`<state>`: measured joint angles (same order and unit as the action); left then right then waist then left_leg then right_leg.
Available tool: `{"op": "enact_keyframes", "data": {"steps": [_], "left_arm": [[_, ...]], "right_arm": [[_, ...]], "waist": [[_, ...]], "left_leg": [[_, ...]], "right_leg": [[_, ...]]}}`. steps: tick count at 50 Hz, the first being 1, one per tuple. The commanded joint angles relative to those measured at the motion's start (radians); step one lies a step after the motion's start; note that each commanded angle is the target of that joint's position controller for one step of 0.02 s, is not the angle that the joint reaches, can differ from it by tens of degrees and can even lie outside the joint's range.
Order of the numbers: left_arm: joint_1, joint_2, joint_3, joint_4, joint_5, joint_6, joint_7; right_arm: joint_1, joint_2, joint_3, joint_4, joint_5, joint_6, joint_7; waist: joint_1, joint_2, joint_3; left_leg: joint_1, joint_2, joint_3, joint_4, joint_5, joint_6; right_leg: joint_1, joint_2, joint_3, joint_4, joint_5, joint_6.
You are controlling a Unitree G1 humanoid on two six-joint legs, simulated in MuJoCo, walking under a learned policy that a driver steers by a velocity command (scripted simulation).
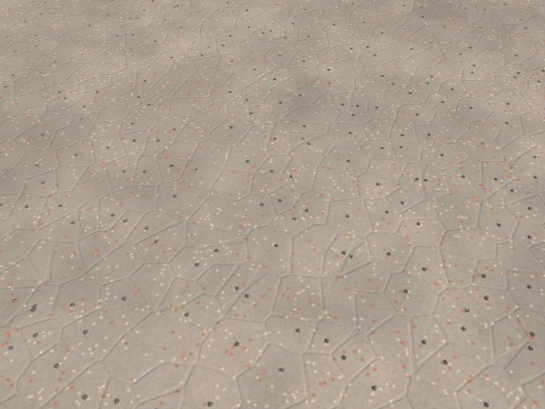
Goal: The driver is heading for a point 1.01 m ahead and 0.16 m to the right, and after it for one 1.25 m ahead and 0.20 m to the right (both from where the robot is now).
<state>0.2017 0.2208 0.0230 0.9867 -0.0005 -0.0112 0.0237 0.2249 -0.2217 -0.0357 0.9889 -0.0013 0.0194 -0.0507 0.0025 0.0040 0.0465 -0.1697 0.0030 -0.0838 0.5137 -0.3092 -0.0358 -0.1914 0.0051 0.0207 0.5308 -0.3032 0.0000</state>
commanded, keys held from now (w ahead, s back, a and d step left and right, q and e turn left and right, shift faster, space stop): no key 0.06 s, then w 0.54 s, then no key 0.40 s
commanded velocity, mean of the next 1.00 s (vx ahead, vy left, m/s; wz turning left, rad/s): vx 0.25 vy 0.00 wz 0.00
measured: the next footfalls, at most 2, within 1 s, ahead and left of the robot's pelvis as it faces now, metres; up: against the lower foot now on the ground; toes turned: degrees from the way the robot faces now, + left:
right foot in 0.74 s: +0.40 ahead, -0.11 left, +0.00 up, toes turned -2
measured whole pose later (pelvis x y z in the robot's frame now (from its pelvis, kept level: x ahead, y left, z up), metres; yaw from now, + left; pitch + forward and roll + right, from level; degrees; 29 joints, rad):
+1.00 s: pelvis +0.29 -0.03 +0.00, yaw +1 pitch +0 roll -1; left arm 0.15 0.23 0.02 1.00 0.03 -0.07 -0.02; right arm 0.19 -0.24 -0.04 0.95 0.00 -0.02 -0.05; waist 0.01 0.03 0.05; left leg -0.44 0.07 -0.05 0.82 -0.38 -0.04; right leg -0.30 0.07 -0.08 0.38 -0.09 -0.08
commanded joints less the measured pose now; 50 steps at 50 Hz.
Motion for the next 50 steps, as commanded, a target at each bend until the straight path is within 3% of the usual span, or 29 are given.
{"op": "enact_keyframes", "data": {"steps": [1, 3, 4, 6, 9, 10, 12, 14, 15, 16, 17, 18, 20, 22, 24, 27, 30, 32, 34, 36, 37, 38, 39, 40, 41, 42, 46, 48, 50], "left_arm": [[0.018, 0.103, 0.019, -0.016, 0.000, -0.006, 0.004], [0.021, 0.102, 0.017, -0.005, 0.000, -0.005, 0.005], [0.040, 0.097, 0.016, 0.009, 0.000, -0.003, 0.007], [0.054, 0.136, 0.029, 0.017, -0.013, 0.003, 0.013], [0.119, 0.206, 0.051, 0.024, -0.023, -0.016, 0.011], [0.109, 0.212, 0.055, 0.019, -0.023, -0.025, 0.010], [0.024, 0.194, 0.052, -0.011, -0.030, -0.035, 0.003], [-0.066, 0.160, 0.044, -0.045, -0.039, -0.032, -0.002], [-0.075, 0.098, 0.026, -0.056, -0.029, -0.039, -0.007], [-0.091, 0.063, 0.019, -0.098, -0.027, -0.056, -0.005], [-0.105, 0.098, 0.029, -0.109, -0.048, -0.070, -0.005], [-0.077, 0.111, 0.031, -0.100, -0.060, -0.080, -0.013], [-0.055, 0.125, 0.039, -0.077, -0.038, -0.095, -0.022], [-0.085, 0.120, 0.045, -0.081, -0.022, -0.099, -0.034], [-0.132, 0.081, 0.037, -0.098, -0.020, -0.092, -0.044], [-0.272, 0.042, 0.015, -0.157, -0.022, -0.088, -0.049], [-0.346, 0.057, 0.009, -0.190, -0.030, -0.085, -0.059], [-0.362, 0.074, 0.011, -0.209, -0.028, -0.088, -0.066], [-0.287, 0.118, 0.028, -0.200, -0.021, -0.094, -0.069], [-0.027, 0.182, 0.063, -0.117, -0.015, -0.094, -0.061], [0.115, 0.236, 0.075, -0.081, 0.003, -0.089, -0.050], [0.157, 0.293, 0.074, -0.066, 0.024, -0.076, -0.049], [0.168, 0.233, 0.061, -0.059, 0.013, -0.068, -0.056], [0.039, 0.193, 0.049, -0.080, -0.005, -0.068, -0.056], [-0.064, 0.144, 0.034, -0.099, -0.008, -0.071, -0.053], [-0.114, 0.108, 0.020, -0.103, -0.003, -0.079, -0.055], [-0.154, 0.094, 0.009, -0.063, 0.037, -0.090, -0.054], [-0.152, 0.124, 0.015, -0.056, 0.036, -0.082, -0.041], [-0.135, 0.155, 0.022, -0.051, 0.022, -0.065, -0.029]], "right_arm": [[0.028, -0.096, -0.016, -0.006, 0.000, -0.009, -0.004], [0.032, -0.094, -0.014, 0.009, 0.000, -0.010, -0.004], [0.052, -0.082, -0.010, 0.026, 0.000, -0.010, -0.004], [0.050, -0.081, -0.011, 0.031, 0.011, -0.013, -0.005], [0.001, -0.046, -0.001, -0.003, 0.018, -0.056, 0.011], [-0.003, -0.047, -0.002, -0.006, 0.023, -0.072, 0.019], [0.051, -0.039, -0.003, 0.010, 0.029, -0.092, 0.034], [0.207, -0.046, -0.015, 0.086, 0.020, -0.101, 0.039], [0.319, -0.097, -0.031, 0.116, 0.012, -0.101, 0.038], [0.412, -0.222, -0.056, 0.120, 0.017, -0.109, 0.050], [0.364, -0.194, -0.041, 0.109, -0.003, -0.125, 0.056], [0.281, -0.135, -0.024, 0.081, 0.002, -0.138, 0.056], [0.211, -0.109, -0.014, 0.052, 0.013, -0.143, 0.063], [0.245, -0.061, 0.003, 0.058, 0.005, -0.130, 0.060], [0.294, -0.069, 0.005, 0.066, 0.000, -0.117, 0.048], [0.300, -0.114, 0.001, 0.055, -0.003, -0.106, 0.031], [0.328, -0.141, -0.007, 0.062, 0.006, -0.108, 0.027], [0.318, -0.140, -0.010, 0.068, 0.012, -0.101, 0.025], [0.290, -0.159, -0.018, 0.064, 0.006, -0.091, 0.023], [0.245, -0.160, -0.019, 0.045, 0.002, -0.079, 0.023], [0.253, -0.138, -0.009, 0.020, -0.015, -0.081, 0.025], [0.435, 0.003, 0.028, 0.040, -0.026, -0.090, 0.035], [0.464, -0.044, 0.013, 0.079, 0.009, -0.105, 0.040], [0.346, -0.097, -0.003, 0.046, 0.033, -0.109, 0.040], [0.251, -0.103, -0.005, 0.021, 0.031, -0.105, 0.030], [0.209, -0.106, -0.013, 0.016, 0.018, -0.093, 0.018], [0.232, -0.029, -0.010, 0.005, 0.004, -0.047, -0.003], [0.172, -0.035, -0.007, -0.015, -0.003, -0.033, -0.010], [0.126, -0.068, -0.014, -0.023, -0.002, -0.014, -0.008]], "waist": [[0.001, -0.008, -0.013], [0.001, -0.009, -0.008], [0.000, -0.017, -0.030], [0.011, -0.066, 0.019], [0.035, -0.204, 0.106], [0.027, -0.200, 0.129], [-0.029, -0.183, 0.129], [-0.104, -0.103, 0.094], [-0.131, 0.070, 0.031], [-0.144, 0.302, 0.011], [-0.112, 0.238, 0.059], [-0.068, 0.147, 0.118], [-0.039, 0.085, 0.100], [-0.049, 0.094, 0.066], [-0.063, 0.096, 0.054], [-0.087, 0.082, 0.083], [-0.095, 0.104, 0.111], [-0.072, 0.104, 0.122], [-0.011, 0.129, 0.045], [0.119, 0.130, -0.122], [0.156, 0.047, -0.247], [0.058, -0.263, -0.442], [0.084, -0.221, -0.533], [0.058, -0.155, -0.344], [0.033, -0.068, -0.221], [0.008, -0.015, -0.158], [-0.073, -0.080, -0.125], [-0.063, -0.098, -0.138], [-0.045, -0.096, -0.151]], "left_leg": [[-0.017, 0.000, 0.013, -0.072, 0.220, 0.014], [-0.021, 0.000, 0.015, -0.077, 0.208, 0.013], [-0.015, -0.016, 0.035, -0.072, 0.109, 0.015], [-0.099, -0.064, 0.089, 0.004, -0.187, 0.036], [-0.238, -0.038, 0.118, 0.227, -0.177, 0.058], [-0.237, -0.006, 0.093, 0.273, -0.156, 0.073], [-0.145, 0.019, 0.095, 0.162, -0.172, 0.110], [0.148, -0.022, 0.113, -0.066, -0.012, 0.115], [0.271, 0.110, -0.105, -0.169, -0.093, 0.140], [0.331, 0.326, -0.508, -0.346, -0.264, 0.260], [0.253, 0.396, -0.662, -0.397, -0.368, 0.326], [0.236, 0.372, -0.570, -0.393, -0.357, 0.309], [0.257, 0.288, -0.362, -0.390, -0.135, 0.234], [0.265, 0.226, -0.203, -0.391, 0.113, 0.196], [0.265, 0.201, -0.119, -0.387, 0.275, 0.202], [0.167, 0.180, -0.050, -0.415, 0.315, 0.204], [0.129, 0.199, -0.025, -0.442, 0.308, 0.212], [0.159, 0.210, 0.001, -0.393, 0.465, 0.191], [0.211, 0.218, 0.022, -0.271, 0.758, 0.155], [0.180, 0.159, 0.058, 0.010, 0.951, 0.098], [-0.018, 0.106, 0.068, 0.258, 0.666, 0.059], [-0.298, -0.074, 0.075, 0.672, -0.278, -0.002], [-0.315, -0.096, -0.094, 0.851, -0.367, -0.003], [-0.379, -0.033, -0.059, 0.871, -0.310, 0.003], [-0.383, 0.019, -0.008, 0.821, -0.231, 0.003], [-0.340, 0.052, 0.003, 0.768, -0.183, -0.002], [-0.113, 0.085, 0.020, 0.470, -0.117, -0.002], [-0.078, 0.082, 0.032, 0.300, -0.081, -0.007], [-0.030, 0.071, 0.045, 0.204, 0.026, -0.005]], "right_leg": [[-0.002, -0.025, 0.022, -0.098, 0.207, -0.015], [-0.005, -0.024, 0.022, -0.104, 0.192, -0.016], [0.003, -0.016, 0.018, -0.116, 0.076, -0.021], [-0.040, -0.036, 0.073, -0.162, -0.327, -0.068], [-0.080, -0.261, 0.403, -0.347, -0.609, -0.204], [-0.126, -0.305, 0.468, -0.380, -0.591, -0.234], [-0.178, -0.285, 0.395, -0.355, -0.479, -0.206], [-0.310, -0.143, 0.185, -0.195, -0.302, -0.125], [-0.390, -0.053, 0.056, 0.082, -0.183, -0.071], [-0.549, 0.044, -0.050, 0.351, -0.207, -0.030], [-0.622, 0.008, 0.043, 0.540, -0.262, -0.047], [-0.679, -0.047, 0.076, 0.616, -0.166, -0.067], [-0.685, -0.097, 0.051, 0.585, 0.005, -0.081], [-0.631, -0.115, 0.016, 0.505, 0.101, -0.063], [-0.619, -0.104, -0.024, 0.425, 0.153, -0.033], [-0.533, -0.072, -0.062, 0.208, 0.251, -0.004], [-0.442, -0.047, -0.080, 0.086, 0.311, -0.008], [-0.399, -0.035, -0.069, 0.024, 0.317, -0.030], [-0.270, -0.002, -0.066, 0.001, 0.312, -0.062], [0.048, 0.035, -0.081, -0.034, 0.414, -0.109], [0.344, -0.115, 0.060, 0.029, 0.693, -0.156], [0.652, -0.414, 0.423, 0.036, 0.993, -0.345], [0.591, -0.427, 0.580, -0.089, 0.868, -0.392], [0.408, -0.379, 0.421, -0.132, 0.763, -0.345], [0.243, -0.329, 0.307, -0.169, 0.718, -0.301], [0.104, -0.290, 0.228, -0.203, 0.742, -0.278], [-0.155, -0.211, 0.073, -0.271, 0.729, -0.260], [-0.164, -0.205, 0.066, -0.281, 0.609, -0.262], [-0.177, -0.208, 0.094, -0.317, 0.309, -0.249]]}}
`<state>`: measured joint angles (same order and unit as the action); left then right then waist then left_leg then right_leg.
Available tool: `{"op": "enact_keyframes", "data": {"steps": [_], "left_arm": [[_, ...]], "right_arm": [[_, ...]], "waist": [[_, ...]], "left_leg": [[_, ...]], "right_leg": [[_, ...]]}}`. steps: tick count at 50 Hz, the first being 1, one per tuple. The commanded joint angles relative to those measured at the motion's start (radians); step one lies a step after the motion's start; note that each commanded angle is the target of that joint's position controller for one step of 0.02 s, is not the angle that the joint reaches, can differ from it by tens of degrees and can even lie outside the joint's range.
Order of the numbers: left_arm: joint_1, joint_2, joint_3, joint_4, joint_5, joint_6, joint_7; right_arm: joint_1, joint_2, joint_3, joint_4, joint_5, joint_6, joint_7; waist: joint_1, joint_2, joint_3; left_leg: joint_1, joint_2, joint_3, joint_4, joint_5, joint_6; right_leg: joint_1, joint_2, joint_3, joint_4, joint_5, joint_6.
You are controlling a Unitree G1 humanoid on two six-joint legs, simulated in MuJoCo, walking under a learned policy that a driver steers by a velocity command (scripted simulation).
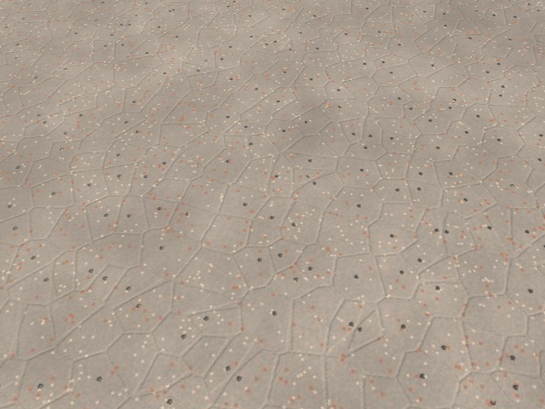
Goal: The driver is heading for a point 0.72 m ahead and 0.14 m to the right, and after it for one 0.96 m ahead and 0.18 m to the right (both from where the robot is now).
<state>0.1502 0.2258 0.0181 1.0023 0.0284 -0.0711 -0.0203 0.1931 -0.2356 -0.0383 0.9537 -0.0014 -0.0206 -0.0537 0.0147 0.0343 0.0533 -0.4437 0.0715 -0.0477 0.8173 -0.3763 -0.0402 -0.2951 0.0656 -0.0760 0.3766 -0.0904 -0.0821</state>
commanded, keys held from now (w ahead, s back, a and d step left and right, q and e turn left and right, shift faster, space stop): no key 0.20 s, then w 0.06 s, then w+e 0.54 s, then w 0.20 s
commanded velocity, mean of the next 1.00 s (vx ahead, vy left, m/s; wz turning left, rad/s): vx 0.31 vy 0.00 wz -0.27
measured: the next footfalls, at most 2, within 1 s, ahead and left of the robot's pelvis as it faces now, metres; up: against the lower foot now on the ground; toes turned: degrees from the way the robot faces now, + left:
left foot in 0.10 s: +0.10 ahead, +0.15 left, +0.00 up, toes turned +0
right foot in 0.58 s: +0.22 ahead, -0.14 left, +0.00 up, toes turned -10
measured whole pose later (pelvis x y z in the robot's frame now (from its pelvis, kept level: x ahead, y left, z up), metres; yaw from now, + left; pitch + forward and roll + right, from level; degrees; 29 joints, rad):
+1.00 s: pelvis +0.36 -0.09 -0.01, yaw -19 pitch +3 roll +0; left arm 0.43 0.24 0.06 0.95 -0.02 -0.07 0.02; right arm -0.08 -0.25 -0.04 0.78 0.01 -0.13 0.03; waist 0.09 0.03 0.02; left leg -0.56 0.00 -0.01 0.44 0.08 0.02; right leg 0.08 0.08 0.14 0.27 -0.38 -0.08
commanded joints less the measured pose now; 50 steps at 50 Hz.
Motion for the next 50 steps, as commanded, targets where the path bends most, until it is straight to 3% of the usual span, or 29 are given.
{"op": "enact_keyframes", "data": {"steps": [1, 3, 5, 6, 7, 8, 10, 12, 14, 16, 18, 19, 21, 23, 26, 28, 29, 30, 31, 32, 33, 34, 36, 38, 41, 43, 47, 49, 50], "left_arm": [[-0.087, 0.153, 0.026, -0.065, -0.013, 0.004, 0.019], [-0.089, 0.131, 0.017, -0.059, -0.025, 0.017, 0.024], [-0.025, 0.091, 0.002, -0.032, -0.022, 0.021, 0.024], [0.032, 0.105, 0.008, -0.027, -0.020, 0.022, 0.025], [0.035, 0.112, 0.011, -0.025, -0.019, 0.031, 0.034], [0.029, 0.115, 0.012, -0.024, -0.018, 0.037, 0.041], [0.045, 0.102, 0.010, -0.014, -0.018, 0.044, 0.048], [0.063, 0.111, 0.014, 0.000, -0.025, 0.046, 0.049], [0.049, 0.115, 0.020, -0.005, -0.040, 0.041, 0.045], [0.016, 0.087, 0.017, -0.023, -0.049, 0.021, 0.036], [-0.034, 0.059, 0.014, -0.058, -0.054, -0.004, 0.022], [-0.064, 0.069, 0.016, -0.078, -0.053, -0.010, 0.015], [-0.100, 0.090, 0.022, -0.112, -0.061, -0.012, 0.005], [-0.104, 0.091, 0.024, -0.126, -0.070, -0.006, -0.003], [0.033, 0.073, 0.031, -0.072, -0.059, 0.013, -0.013], [0.207, 0.124, 0.071, -0.020, -0.056, 0.034, -0.006], [0.320, 0.213, 0.105, -0.012, -0.059, 0.040, 0.006], [0.368, 0.312, 0.112, -0.035, -0.056, 0.025, 0.005], [0.343, 0.259, 0.092, -0.037, -0.042, 0.004, 0.001], [0.286, 0.212, 0.079, -0.061, -0.040, -0.013, 0.000], [0.219, 0.180, 0.070, -0.088, -0.038, -0.021, -0.003], [0.158, 0.170, 0.065, -0.115, -0.038, -0.021, -0.005], [0.143, 0.145, 0.055, -0.134, -0.039, -0.015, 0.004], [0.182, 0.164, 0.060, -0.130, -0.043, -0.012, 0.023], [0.214, 0.184, 0.068, -0.131, -0.046, -0.005, 0.043], [0.255, 0.174, 0.069, -0.116, -0.044, -0.007, 0.045], [0.302, 0.153, 0.071, -0.081, -0.051, -0.009, 0.044], [0.302, 0.166, 0.079, -0.079, -0.046, 0.000, 0.048], [0.294, 0.176, 0.084, -0.084, -0.041, 0.005, 0.047]], "right_arm": [[0.140, -0.063, -0.015, 0.011, -0.002, 0.034, -0.003], [0.111, -0.068, -0.019, 0.012, -0.014, 0.040, 0.001], [0.087, -0.086, -0.019, 0.000, -0.027, 0.035, -0.001], [0.060, -0.153, -0.032, 0.000, -0.015, 0.031, -0.005], [0.055, -0.150, -0.038, 0.021, -0.005, 0.024, 0.000], [0.043, -0.106, -0.030, 0.025, -0.008, 0.015, 0.005], [0.013, -0.077, -0.023, 0.030, -0.011, -0.002, 0.011], [0.049, -0.091, -0.031, 0.049, 0.004, -0.010, 0.010], [0.066, -0.112, -0.040, 0.049, 0.012, -0.015, 0.008], [0.121, -0.127, -0.049, 0.057, 0.018, -0.038, 0.008], [0.203, -0.176, -0.068, 0.081, 0.023, -0.061, 0.009], [0.212, -0.175, -0.070, 0.080, 0.019, -0.072, 0.008], [0.210, -0.161, -0.068, 0.069, 0.013, -0.087, 0.007], [0.147, -0.168, -0.069, 0.048, 0.023, -0.082, 0.010], [0.037, -0.204, -0.079, 0.022, 0.025, -0.057, 0.026], [0.032, -0.182, -0.072, 0.009, 0.017, -0.057, 0.031], [-0.009, -0.127, -0.054, -0.024, -0.001, -0.063, 0.032], [-0.030, -0.035, -0.026, -0.095, -0.010, -0.090, 0.031], [-0.057, -0.074, -0.032, -0.102, 0.035, -0.118, 0.039], [-0.084, -0.106, -0.033, -0.114, 0.053, -0.138, 0.050], [-0.076, -0.129, -0.038, -0.102, 0.036, -0.147, 0.050], [-0.061, -0.142, -0.047, -0.090, 0.011, -0.148, 0.044], [-0.065, -0.142, -0.054, -0.096, 0.000, -0.132, 0.044], [-0.121, -0.116, -0.049, -0.121, -0.005, -0.120, 0.044], [-0.254, -0.068, -0.029, -0.172, -0.002, -0.119, 0.056], [-0.317, -0.054, -0.018, -0.198, 0.008, -0.118, 0.068], [-0.373, -0.095, -0.020, -0.241, 0.014, -0.121, 0.078], [-0.354, -0.121, -0.027, -0.246, 0.013, -0.125, 0.082], [-0.308, -0.141, -0.035, -0.238, 0.012, -0.128, 0.081]], "waist": [[-0.058, -0.122, -0.141], [-0.069, -0.113, -0.078], [-0.059, -0.067, -0.020], [-0.002, 0.015, 0.008], [0.002, 0.079, 0.017], [-0.002, 0.079, 0.014], [0.008, 0.082, -0.015], [-0.002, 0.053, -0.056], [-0.016, 0.034, -0.010], [-0.045, 0.053, 0.028], [-0.071, 0.145, 0.023], [-0.081, 0.144, 0.027], [-0.091, 0.104, 0.012], [-0.070, 0.076, 0.001], [0.020, 0.081, -0.015], [0.098, 0.016, -0.077], [0.156, -0.192, -0.089], [0.131, -0.418, -0.156], [0.115, -0.270, -0.136], [0.092, -0.208, -0.068], [0.058, -0.109, -0.042], [0.025, -0.066, -0.030], [-0.004, -0.091, -0.031], [-0.003, -0.083, -0.019], [0.024, -0.096, 0.003], [0.055, -0.116, 0.010], [0.063, -0.117, 0.029], [0.044, -0.123, 0.011], [0.020, -0.136, -0.025]], "left_leg": [[0.272, -0.003, 0.015, -0.144, 0.145, 0.005], [0.331, -0.020, 0.034, -0.251, 0.201, 0.027], [0.346, 0.030, -0.020, -0.388, 0.236, 0.059], [0.303, 0.047, -0.038, -0.393, 0.204, 0.082], [0.192, 0.019, -0.030, -0.418, 0.060, 0.090], [0.151, 0.010, -0.028, -0.446, 0.030, 0.078], [0.159, 0.005, -0.025, -0.454, 0.127, 0.054], [0.189, -0.012, -0.012, -0.431, -0.008, 0.074], [0.178, 0.001, -0.036, -0.430, -0.203, 0.116], [0.242, 0.066, -0.117, -0.463, -0.264, 0.160], [0.388, 0.237, -0.326, -0.551, -0.241, 0.244], [0.419, 0.303, -0.391, -0.563, -0.149, 0.274], [0.499, 0.359, -0.383, -0.562, 0.057, 0.279], [0.475, 0.320, -0.250, -0.588, 0.096, 0.220], [0.192, 0.169, 0.026, -0.545, 0.089, 0.137], [0.064, 0.102, 0.145, -0.308, 0.251, 0.087], [-0.089, 0.041, 0.230, 0.047, 0.257, 0.015], [-0.340, -0.116, 0.122, 0.359, -0.189, -0.020], [-0.460, -0.067, -0.020, 0.499, -0.179, 0.018], [-0.524, -0.022, -0.030, 0.512, -0.092, 0.058], [-0.482, 0.014, -0.029, 0.459, -0.004, 0.076], [-0.408, 0.039, -0.032, 0.359, 0.071, 0.078], [-0.298, 0.041, -0.017, 0.220, 0.146, 0.061], [-0.276, 0.009, 0.012, 0.089, 0.227, 0.031], [-0.183, -0.051, 0.043, -0.194, 0.410, 0.012], [-0.110, -0.066, 0.059, -0.280, 0.512, 0.014], [-0.124, -0.055, 0.023, -0.362, 0.522, 0.051], [-0.104, -0.062, 0.031, -0.374, 0.441, 0.080], [-0.041, -0.085, 0.053, -0.372, 0.387, 0.099]], "right_leg": [[-0.101, -0.262, 0.201, -0.181, -0.082, -0.153], [-0.167, -0.231, 0.208, -0.191, -0.346, -0.101], [-0.179, -0.185, 0.203, -0.161, -0.458, -0.024], [-0.168, -0.125, 0.158, -0.136, -0.421, 0.010], [-0.076, -0.088, 0.101, -0.097, -0.344, 0.027], [-0.013, -0.084, 0.090, -0.059, -0.288, 0.032], [0.043, -0.085, 0.080, -0.021, -0.194, 0.024], [0.041, -0.062, 0.054, 0.027, -0.309, 0.008], [-0.050, -0.063, 0.068, 0.062, -0.485, -0.019], [-0.171, -0.062, 0.082, 0.136, -0.482, -0.035], [-0.316, -0.043, 0.036, 0.325, -0.344, -0.028], [-0.372, -0.071, 0.062, 0.402, -0.354, -0.031], [-0.477, -0.128, 0.119, 0.512, -0.458, -0.030], [-0.413, -0.165, 0.106, 0.427, -0.401, -0.020], [0.016, -0.060, -0.052, 0.256, -0.135, 0.000], [0.278, 0.015, -0.085, 0.241, -0.136, -0.026], [0.390, -0.133, 0.202, 0.103, -0.251, -0.109], [0.508, -0.382, 0.822, -0.160, -0.384, -0.287], [0.511, -0.431, 0.908, -0.210, -0.477, -0.313], [0.477, -0.412, 0.811, -0.176, -0.406, -0.277], [0.406, -0.365, 0.681, -0.153, -0.282, -0.233], [0.318, -0.323, 0.576, -0.155, -0.169, -0.199], [0.244, -0.271, 0.461, -0.186, -0.010, -0.174], [0.219, -0.239, 0.385, -0.194, 0.125, -0.171], [0.140, -0.183, 0.299, -0.189, 0.150, -0.134], [0.107, -0.188, 0.292, -0.207, 0.102, -0.115], [0.246, -0.248, 0.330, -0.172, 0.140, -0.101], [0.335, -0.272, 0.332, -0.107, 0.285, -0.090], [0.366, -0.267, 0.324, -0.041, 0.458, -0.081]]}}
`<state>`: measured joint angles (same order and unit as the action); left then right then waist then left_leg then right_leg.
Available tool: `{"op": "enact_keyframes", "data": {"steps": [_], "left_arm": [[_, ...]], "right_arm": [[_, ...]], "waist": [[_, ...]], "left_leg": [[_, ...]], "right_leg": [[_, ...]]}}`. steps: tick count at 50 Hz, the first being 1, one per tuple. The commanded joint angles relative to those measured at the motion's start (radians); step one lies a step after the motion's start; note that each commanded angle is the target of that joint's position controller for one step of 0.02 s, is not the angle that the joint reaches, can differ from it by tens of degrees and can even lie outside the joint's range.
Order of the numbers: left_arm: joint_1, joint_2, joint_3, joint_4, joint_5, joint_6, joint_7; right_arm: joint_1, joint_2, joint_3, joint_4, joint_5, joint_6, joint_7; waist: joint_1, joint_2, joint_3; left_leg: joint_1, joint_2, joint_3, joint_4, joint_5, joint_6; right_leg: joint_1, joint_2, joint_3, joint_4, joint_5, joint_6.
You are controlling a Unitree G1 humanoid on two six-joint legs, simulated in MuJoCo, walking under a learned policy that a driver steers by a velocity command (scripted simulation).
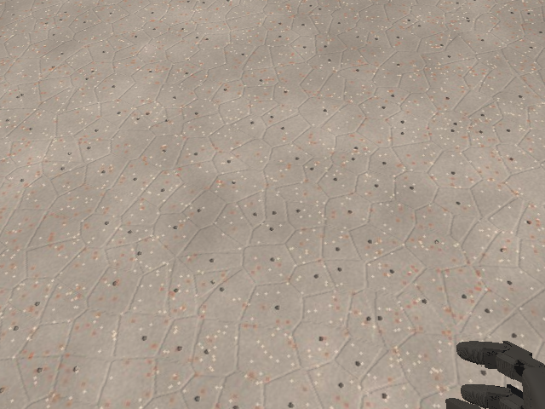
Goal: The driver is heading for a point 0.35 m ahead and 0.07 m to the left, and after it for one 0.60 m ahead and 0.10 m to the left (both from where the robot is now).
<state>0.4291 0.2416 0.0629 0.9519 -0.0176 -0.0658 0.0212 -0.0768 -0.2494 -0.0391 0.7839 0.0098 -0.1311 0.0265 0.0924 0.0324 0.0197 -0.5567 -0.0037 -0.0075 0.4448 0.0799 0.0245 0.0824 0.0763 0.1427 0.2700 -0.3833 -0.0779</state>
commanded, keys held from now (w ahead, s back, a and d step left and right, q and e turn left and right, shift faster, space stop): w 0.18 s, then no key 0.16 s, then q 0.66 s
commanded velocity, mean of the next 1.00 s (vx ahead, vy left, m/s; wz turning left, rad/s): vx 0.20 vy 0.00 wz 0.21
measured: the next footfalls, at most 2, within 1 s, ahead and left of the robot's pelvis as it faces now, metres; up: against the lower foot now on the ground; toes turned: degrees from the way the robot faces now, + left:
left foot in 0.04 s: +0.22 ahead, +0.11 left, +0.00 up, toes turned -1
right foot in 0.48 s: +0.42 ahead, -0.12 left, +0.00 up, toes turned +2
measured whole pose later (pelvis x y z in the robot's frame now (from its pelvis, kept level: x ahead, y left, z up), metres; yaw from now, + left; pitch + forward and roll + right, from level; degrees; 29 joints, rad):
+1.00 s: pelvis +0.29 +0.01 +0.00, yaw +18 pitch +2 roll -2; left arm 0.09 0.30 0.09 0.85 0.00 0.02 0.04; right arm 0.22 -0.29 -0.08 0.76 -0.02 0.03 -0.01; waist -0.01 -0.03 0.03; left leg -0.32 0.01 0.00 0.58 -0.29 0.05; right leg -0.50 -0.05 -0.06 0.91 -0.46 0.04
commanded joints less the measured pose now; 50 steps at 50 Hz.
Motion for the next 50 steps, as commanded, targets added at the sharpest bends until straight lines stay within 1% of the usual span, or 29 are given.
{"op": "enact_keyframes", "data": {"steps": [1, 2, 3, 4, 5, 6, 7, 8, 9, 12, 16, 20, 23, 24, 25, 26, 27, 28, 30, 32, 34, 40, 44, 45, 46, 47, 48, 49, 50], "left_arm": [[0.009, 0.161, 0.038, -0.039, 0.013, 0.005, 0.002], [-0.020, 0.150, 0.030, -0.057, 0.021, 0.009, -0.004], [0.017, 0.100, 0.012, -0.074, 0.040, 0.004, -0.009], [0.163, 0.001, -0.015, -0.048, 0.003, -0.010, -0.020], [0.075, 0.120, 0.006, -0.053, -0.022, -0.022, -0.017], [-0.062, 0.168, 0.018, -0.095, -0.031, -0.030, -0.017], [-0.126, 0.158, 0.017, -0.110, -0.019, -0.035, -0.013], [-0.141, 0.144, 0.022, -0.115, -0.002, -0.036, -0.011], [-0.120, 0.125, 0.023, -0.115, 0.002, -0.030, -0.012], [-0.108, 0.070, 0.014, -0.119, 0.009, -0.012, -0.006], [-0.220, 0.038, -0.007, -0.151, 0.023, -0.010, -0.012], [-0.336, 0.077, -0.002, -0.184, 0.022, -0.006, -0.016], [-0.300, 0.131, 0.019, -0.181, 0.032, -0.012, -0.011], [-0.254, 0.169, 0.032, -0.165, 0.039, -0.015, -0.003], [-0.179, 0.235, 0.046, -0.167, 0.051, -0.014, 0.010], [-0.154, 0.270, 0.053, -0.171, 0.053, 0.007, 0.016], [-0.147, 0.201, 0.037, -0.186, 0.038, 0.022, 0.010], [-0.194, 0.168, 0.028, -0.195, 0.028, 0.028, 0.009], [-0.311, 0.136, 0.016, -0.211, 0.025, 0.035, 0.014], [-0.366, 0.142, 0.018, -0.205, 0.045, 0.038, 0.017], [-0.375, 0.140, 0.020, -0.195, 0.047, 0.037, 0.024], [-0.379, 0.192, 0.038, -0.174, 0.031, 0.049, 0.037], [-0.381, 0.210, 0.046, -0.160, 0.000, 0.067, 0.029], [-0.344, 0.184, 0.043, -0.143, -0.006, 0.073, 0.027], [-0.306, 0.131, 0.034, -0.135, 0.008, 0.078, 0.017], [-0.353, 0.105, 0.026, -0.194, 0.040, 0.073, 0.016], [-0.458, 0.139, 0.038, -0.219, 0.040, 0.067, 0.021], [-0.441, 0.154, 0.046, -0.216, 0.019, 0.070, 0.022], [-0.395, 0.161, 0.053, -0.188, 0.018, 0.073, 0.030]], "right_arm": [[0.063, -0.154, -0.049, -0.044, 0.001, -0.018, -0.004], [0.228, -0.183, -0.062, -0.008, -0.006, -0.016, -0.007], [0.404, -0.245, -0.076, 0.016, -0.018, -0.013, -0.010], [0.481, -0.252, -0.082, 0.066, -0.013, -0.004, 0.004], [0.452, -0.158, -0.059, 0.064, 0.008, -0.003, 0.005], [0.349, -0.125, -0.048, 0.046, 0.011, -0.001, 0.001], [0.282, -0.117, -0.040, 0.033, -0.002, 0.000, 0.001], [0.253, -0.105, -0.036, 0.032, -0.014, -0.001, 0.002], [0.247, -0.095, -0.030, 0.036, -0.024, -0.002, 0.003], [0.259, -0.107, -0.027, 0.062, -0.022, -0.004, 0.001], [0.283, -0.155, -0.037, 0.088, -0.016, 0.021, -0.022], [0.356, -0.169, -0.035, 0.129, 0.003, 0.046, -0.028], [0.316, -0.182, -0.041, 0.118, 0.019, 0.063, -0.037], [0.331, -0.159, -0.035, 0.113, 0.015, 0.064, -0.038], [0.335, -0.113, -0.019, 0.085, -0.006, 0.060, -0.039], [0.489, -0.035, 0.002, 0.099, -0.003, 0.059, -0.042], [0.493, -0.115, -0.016, 0.106, 0.011, 0.072, -0.044], [0.430, -0.163, -0.035, 0.086, 0.021, 0.091, -0.050], [0.385, -0.158, -0.049, 0.074, 0.013, 0.138, -0.072], [0.394, -0.130, -0.052, 0.055, 0.008, 0.169, -0.078], [0.387, -0.112, -0.054, 0.032, 0.006, 0.177, -0.078], [0.308, -0.110, -0.048, -0.034, 0.002, 0.177, -0.047], [0.358, -0.125, -0.063, -0.034, -0.001, 0.183, -0.023], [0.393, -0.147, -0.074, -0.022, -0.007, 0.185, -0.025], [0.414, -0.222, -0.096, -0.029, -0.009, 0.186, -0.037], [0.388, -0.329, -0.109, -0.071, -0.017, 0.185, -0.050], [0.400, -0.302, -0.103, -0.080, -0.053, 0.158, -0.044], [0.343, -0.282, -0.097, -0.086, -0.052, 0.134, -0.043], [0.275, -0.255, -0.094, -0.100, -0.027, 0.123, -0.047]], "waist": [[-0.105, -0.147, -0.063], [-0.185, -0.150, -0.180], [-0.217, -0.013, -0.335], [-0.165, 0.289, -0.447], [-0.195, 0.162, -0.326], [-0.186, 0.074, -0.156], [-0.154, -0.023, -0.074], [-0.124, -0.031, -0.041], [-0.094, -0.001, -0.045], [-0.061, 0.022, -0.024], [-0.086, 0.037, -0.049], [-0.122, 0.046, -0.059], [-0.071, 0.047, -0.067], [-0.059, 0.019, -0.091], [-0.045, -0.077, -0.188], [-0.082, -0.307, -0.316], [-0.054, -0.253, -0.364], [-0.059, -0.194, -0.278], [-0.091, -0.146, -0.163], [-0.121, -0.185, -0.104], [-0.124, -0.186, -0.096], [-0.102, -0.163, -0.131], [-0.142, -0.149, -0.125], [-0.149, -0.107, -0.115], [-0.131, 0.096, -0.074], [-0.110, 0.321, -0.026], [-0.171, 0.202, -0.070], [-0.126, 0.154, -0.062], [-0.091, 0.109, -0.059]], "left_leg": [[0.203, -0.036, 0.042, -0.005, -0.091, 0.064], [0.448, 0.018, -0.002, 0.038, -0.068, 0.114], [0.786, 0.209, -0.251, 0.088, -0.079, 0.206], [1.044, 0.409, -0.707, -0.060, -0.336, 0.340], [0.962, 0.369, -0.729, -0.142, -0.508, 0.286], [0.789, 0.335, -0.571, -0.172, -0.465, 0.240], [0.625, 0.301, -0.465, -0.206, -0.332, 0.226], [0.527, 0.271, -0.395, -0.226, -0.230, 0.222], [0.472, 0.242, -0.341, -0.249, -0.183, 0.215], [0.373, 0.225, -0.195, -0.262, 0.229, 0.230], [0.319, 0.153, -0.025, -0.241, 0.404, 0.187], [0.381, 0.162, -0.068, -0.181, 0.289, 0.161], [0.406, 0.161, -0.141, -0.053, 0.153, 0.117], [0.376, 0.112, -0.135, 0.030, 0.084, 0.082], [0.261, 0.037, -0.090, 0.217, -0.149, 0.036], [0.031, -0.069, -0.010, 0.506, -0.730, -0.027], [-0.008, -0.042, -0.069, 0.662, -0.829, -0.046], [-0.067, -0.011, -0.063, 0.739, -0.766, -0.057], [-0.073, 0.047, -0.053, 0.747, -0.634, -0.085], [0.024, 0.051, -0.017, 0.736, -0.547, -0.098], [0.048, 0.056, 0.002, 0.674, -0.505, -0.096], [0.163, 0.074, 0.040, 0.407, -0.436, -0.060], [0.308, 0.035, 0.095, 0.148, -0.342, 0.008], [0.380, 0.019, 0.072, 0.056, -0.292, 0.043], [0.458, 0.160, -0.159, -0.091, -0.125, 0.114], [0.492, 0.386, -0.500, -0.132, 0.076, 0.287], [0.415, 0.386, -0.514, -0.166, 0.001, 0.342], [0.404, 0.329, -0.421, -0.169, -0.056, 0.288], [0.400, 0.276, -0.352, -0.154, -0.101, 0.222]], "right_leg": [[0.001, -0.251, 0.088, 0.182, 0.931, -0.073], [-0.091, -0.212, 0.063, 0.374, 0.939, -0.050], [-0.343, -0.113, 0.033, 0.681, 0.608, -0.018], [-0.675, 0.028, 0.016, 0.992, -0.165, 0.038], [-0.782, -0.030, 0.072, 1.074, -0.169, 0.019], [-0.819, -0.077, 0.032, 1.057, -0.069, 0.012], [-0.781, -0.125, -0.005, 1.012, 0.011, 0.015], [-0.743, -0.157, -0.019, 0.956, 0.052, 0.020], [-0.691, -0.183, -0.022, 0.920, 0.071, 0.022], [-0.642, -0.191, -0.067, 0.791, 0.064, 0.062], [-0.542, -0.156, -0.128, 0.481, 0.317, 0.090], [-0.488, -0.104, -0.111, 0.317, 0.420, 0.087], [-0.395, -0.089, -0.100, 0.180, 0.436, 0.057], [-0.290, -0.119, -0.088, 0.132, 0.575, 0.034], [-0.093, -0.274, 0.029, 0.188, 0.928, -0.021], [0.137, -0.519, 0.238, 0.224, 1.129, -0.200], [0.086, -0.524, 0.293, 0.176, 0.949, -0.229], [0.008, -0.472, 0.226, 0.135, 0.744, -0.198], [-0.176, -0.404, 0.122, 0.049, 0.413, -0.151], [-0.353, -0.358, 0.017, -0.020, 0.298, -0.148], [-0.378, -0.354, -0.046, -0.039, 0.300, -0.159], [-0.327, -0.400, -0.126, -0.031, 0.327, -0.161], [-0.319, -0.396, -0.179, 0.063, 0.263, -0.088], [-0.367, -0.358, -0.218, 0.148, 0.194, -0.030], [-0.520, -0.255, -0.322, 0.385, 0.042, 0.068], [-0.800, -0.092, -0.320, 0.628, -0.277, 0.153], [-0.797, -0.080, -0.142, 0.801, -0.278, 0.136], [-0.804, -0.096, -0.101, 0.846, -0.172, 0.115], [-0.802, -0.109, -0.086, 0.842, -0.079, 0.108]]}}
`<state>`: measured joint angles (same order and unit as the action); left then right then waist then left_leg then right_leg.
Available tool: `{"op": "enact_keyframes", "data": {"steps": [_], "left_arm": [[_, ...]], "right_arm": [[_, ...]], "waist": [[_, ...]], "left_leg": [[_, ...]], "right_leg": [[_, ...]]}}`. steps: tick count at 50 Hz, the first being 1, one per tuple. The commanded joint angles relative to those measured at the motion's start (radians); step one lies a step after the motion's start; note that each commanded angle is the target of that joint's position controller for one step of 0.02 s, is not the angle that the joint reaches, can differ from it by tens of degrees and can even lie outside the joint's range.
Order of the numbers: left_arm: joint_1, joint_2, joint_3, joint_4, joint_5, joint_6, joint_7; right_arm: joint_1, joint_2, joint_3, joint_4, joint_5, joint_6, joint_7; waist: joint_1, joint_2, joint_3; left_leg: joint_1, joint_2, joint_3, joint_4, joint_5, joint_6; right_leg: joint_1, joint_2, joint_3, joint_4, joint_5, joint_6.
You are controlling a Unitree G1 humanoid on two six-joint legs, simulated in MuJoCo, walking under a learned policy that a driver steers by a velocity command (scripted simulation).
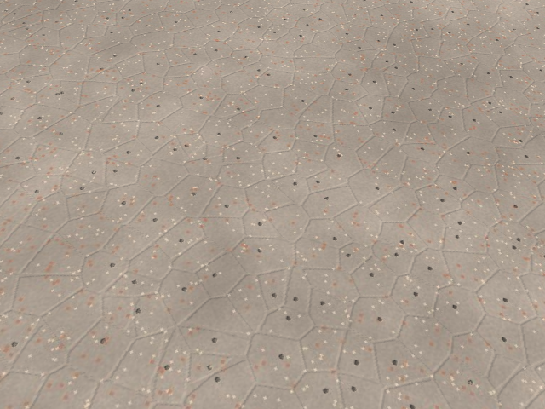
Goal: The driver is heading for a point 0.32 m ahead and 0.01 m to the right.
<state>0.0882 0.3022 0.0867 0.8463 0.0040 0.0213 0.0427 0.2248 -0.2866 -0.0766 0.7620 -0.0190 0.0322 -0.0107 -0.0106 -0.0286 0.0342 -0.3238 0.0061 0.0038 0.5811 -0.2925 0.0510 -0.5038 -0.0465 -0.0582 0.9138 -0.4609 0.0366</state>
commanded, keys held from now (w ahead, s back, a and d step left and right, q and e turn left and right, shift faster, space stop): q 0.14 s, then no key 0.86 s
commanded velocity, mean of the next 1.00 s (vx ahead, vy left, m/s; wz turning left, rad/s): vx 0.00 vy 0.00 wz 0.21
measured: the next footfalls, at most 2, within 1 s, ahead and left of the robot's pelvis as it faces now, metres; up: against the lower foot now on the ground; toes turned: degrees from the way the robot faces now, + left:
right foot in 0.38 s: +0.09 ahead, -0.14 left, +0.00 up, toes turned +11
left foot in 0.64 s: +0.02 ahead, +0.12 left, +0.00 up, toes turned +8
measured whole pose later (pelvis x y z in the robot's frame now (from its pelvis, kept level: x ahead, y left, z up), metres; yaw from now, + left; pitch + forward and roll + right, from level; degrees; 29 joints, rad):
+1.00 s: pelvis +0.02 +0.01 +0.00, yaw +10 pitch -2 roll +0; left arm 0.15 0.27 0.04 1.01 0.00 0.00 0.02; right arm 0.20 -0.23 -0.03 0.87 -0.01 -0.01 -0.02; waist 0.02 0.00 0.04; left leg -0.18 -0.02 -0.04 0.52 -0.30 0.01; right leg -0.20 -0.04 0.03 0.49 -0.26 0.05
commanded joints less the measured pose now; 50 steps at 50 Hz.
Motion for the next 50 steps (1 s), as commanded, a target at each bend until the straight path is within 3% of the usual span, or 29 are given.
{"op": "enact_keyframes", "data": {"steps": [1, 2, 4, 8, 14, 17, 18, 19, 20, 21, 22, 24, 26, 28, 30, 31, 32, 33, 34, 35, 38, 50], "left_arm": [[-0.033, 0.114, 0.036, -0.063, 0.006, -0.012, 0.016], [-0.022, 0.111, 0.037, -0.060, 0.012, -0.013, 0.017], [-0.014, 0.092, 0.035, -0.064, 0.004, -0.021, 0.012], [-0.049, 0.061, 0.019, -0.080, -0.004, -0.031, 0.005], [-0.032, 0.078, 0.011, -0.076, -0.015, -0.038, -0.021], [0.020, 0.066, 0.005, -0.061, -0.013, -0.051, -0.034], [0.040, 0.078, 0.006, -0.055, -0.003, -0.055, -0.038], [0.065, 0.136, 0.014, -0.058, 0.015, -0.057, -0.034], [0.044, 0.190, 0.021, -0.062, 0.023, -0.050, -0.029], [0.027, 0.126, 0.002, -0.057, 0.026, -0.052, -0.032], [0.006, 0.099, -0.006, -0.066, 0.024, -0.057, -0.033], [-0.001, 0.119, -0.004, -0.060, 0.010, -0.062, -0.028], [-0.029, 0.116, -0.007, -0.050, -0.001, -0.058, -0.025], [-0.026, 0.101, -0.011, -0.036, -0.002, -0.044, -0.027], [-0.013, 0.094, -0.016, -0.019, -0.010, -0.033, -0.029], [0.020, 0.086, -0.020, -0.008, -0.011, -0.035, -0.032], [0.042, 0.075, -0.027, -0.003, 0.000, -0.044, -0.038], [0.081, 0.073, -0.026, 0.005, 0.011, -0.054, -0.046], [0.050, 0.062, -0.032, 0.013, 0.013, -0.055, -0.045], [0.011, 0.073, -0.030, 0.014, 0.010, -0.052, -0.044], [0.013, 0.071, -0.029, 0.033, 0.004, -0.035, -0.028], [0.049, 0.071, -0.027, 0.140, 0.000, -0.027, -0.012]], "right_arm": [[-0.064, -0.179, -0.044, -0.090, 0.022, -0.042, -0.014], [-0.070, -0.161, -0.035, -0.094, 0.026, -0.041, -0.018], [-0.040, -0.150, -0.030, -0.094, 0.022, -0.039, -0.025], [-0.008, -0.170, -0.038, -0.095, 0.029, -0.030, -0.037], [-0.034, -0.169, -0.030, -0.102, 0.016, -0.017, -0.022], [-0.069, -0.147, -0.015, -0.102, 0.028, -0.010, -0.022], [-0.055, -0.135, -0.009, -0.097, 0.029, -0.011, -0.024], [-0.027, -0.101, 0.003, -0.099, 0.011, -0.017, -0.025], [0.028, -0.074, 0.008, -0.097, 0.000, -0.028, -0.019], [-0.012, -0.105, 0.001, -0.110, 0.001, -0.032, -0.020], [-0.049, -0.151, -0.013, -0.104, 0.011, -0.030, -0.023], [-0.071, -0.144, -0.023, -0.094, 0.019, -0.013, -0.029], [-0.044, -0.094, -0.010, -0.079, 0.020, -0.003, -0.026], [-0.042, -0.050, 0.004, -0.060, 0.025, -0.007, -0.022], [-0.017, -0.050, 0.001, -0.033, 0.026, -0.008, -0.018], [-0.026, -0.071, -0.002, -0.031, 0.019, -0.007, -0.016], [-0.036, -0.120, -0.010, -0.043, 0.010, -0.004, -0.019], [-0.048, -0.172, -0.021, -0.040, 0.012, 0.000, -0.021], [-0.056, -0.125, -0.012, -0.034, 0.009, -0.003, -0.011], [-0.063, -0.091, -0.003, -0.032, 0.003, -0.010, -0.004], [-0.054, -0.094, 0.002, -0.006, 0.000, -0.036, -0.003], [-0.020, -0.075, 0.020, 0.074, 0.009, -0.052, -0.012]], "waist": [[0.021, 0.160, -0.081], [0.029, 0.159, -0.092], [0.028, 0.144, -0.123], [0.001, 0.164, -0.121], [-0.022, 0.189, -0.114], [0.019, 0.168, -0.112], [0.028, 0.142, -0.113], [0.011, 0.039, -0.147], [-0.050, -0.155, -0.139], [-0.024, -0.210, -0.139], [0.000, -0.168, -0.114], [0.013, -0.140, -0.096], [-0.008, -0.108, -0.089], [0.003, -0.126, -0.096], [-0.011, -0.128, -0.102], [-0.001, -0.112, -0.102], [0.019, -0.044, -0.115], [0.066, 0.070, -0.111], [0.044, 0.101, -0.104], [0.029, 0.082, -0.069], [0.032, 0.101, -0.030], [0.026, 0.046, -0.020]], "left_leg": [[0.166, 0.244, -0.330, -0.281, 0.281, 0.161], [0.148, 0.224, -0.306, -0.273, 0.334, 0.156], [0.178, 0.205, -0.293, -0.259, 0.392, 0.163], [0.245, 0.191, -0.315, -0.237, 0.353, 0.162], [0.160, 0.195, -0.356, -0.201, 0.407, 0.184], [0.149, 0.163, -0.364, -0.143, 0.431, 0.145], [0.114, 0.132, -0.357, -0.129, 0.365, 0.104], [0.046, 0.068, -0.300, -0.044, 0.214, 0.046], [-0.067, -0.067, -0.179, 0.068, -0.114, -0.011], [-0.070, -0.051, -0.127, 0.116, -0.247, -0.055], [-0.068, -0.029, -0.123, 0.195, -0.258, -0.076], [-0.117, -0.016, -0.114, 0.299, -0.268, -0.110], [-0.067, 0.008, -0.098, 0.239, -0.230, -0.128], [0.023, 0.000, -0.046, 0.083, -0.127, -0.127], [0.137, -0.020, -0.004, -0.148, 0.077, -0.109], [0.195, -0.010, -0.026, -0.211, 0.172, -0.092], [0.263, 0.056, -0.099, -0.193, 0.328, -0.066], [0.244, 0.090, -0.126, -0.135, 0.351, -0.020], [0.160, 0.082, -0.129, -0.150, 0.204, 0.006], [0.121, 0.072, -0.132, -0.172, 0.138, 0.004], [0.086, 0.060, -0.124, -0.184, 0.152, -0.018], [0.106, 0.042, -0.109, -0.183, 0.164, -0.013]], "right_leg": [[-0.207, 0.010, 0.118, 0.194, 0.051, -0.004], [-0.172, 0.020, 0.114, 0.215, 0.091, 0.003], [-0.148, 0.038, 0.117, 0.198, 0.138, 0.012], [-0.131, 0.047, 0.131, -0.026, 0.168, 0.035], [0.082, 0.049, 0.099, -0.212, 0.111, 0.030], [0.219, 0.054, 0.078, -0.461, 0.251, -0.005], [0.310, 0.028, 0.100, -0.562, 0.399, -0.026], [0.424, -0.100, 0.212, -0.562, 0.584, -0.068], [0.473, -0.233, 0.346, -0.534, 0.826, -0.174], [0.390, -0.315, 0.428, -0.566, 0.746, -0.297], [0.378, -0.287, 0.417, -0.583, 0.683, -0.308], [0.396, -0.252, 0.370, -0.577, 0.677, -0.283], [0.369, -0.207, 0.299, -0.560, 0.694, -0.246], [0.355, -0.158, 0.235, -0.539, 0.723, -0.222], [0.346, -0.123, 0.200, -0.510, 0.669, -0.195], [0.327, -0.108, 0.200, -0.512, 0.582, -0.160], [0.279, -0.086, 0.187, -0.499, 0.463, -0.109], [0.264, -0.022, 0.127, -0.497, 0.341, -0.067], [0.319, 0.005, 0.086, -0.490, 0.273, -0.030], [0.327, 0.008, 0.081, -0.473, 0.275, -0.016], [0.329, 0.002, 0.087, -0.458, 0.332, -0.022], [0.333, 0.003, 0.086, -0.473, 0.352, -0.001]]}}
Velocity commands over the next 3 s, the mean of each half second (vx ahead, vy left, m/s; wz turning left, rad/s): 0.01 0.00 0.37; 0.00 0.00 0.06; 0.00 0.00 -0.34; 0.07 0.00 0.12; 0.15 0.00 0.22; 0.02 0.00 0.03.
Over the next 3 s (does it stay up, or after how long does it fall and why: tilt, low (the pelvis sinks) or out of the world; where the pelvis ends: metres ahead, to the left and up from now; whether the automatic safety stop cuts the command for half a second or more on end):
stays up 0.28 0.08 0.00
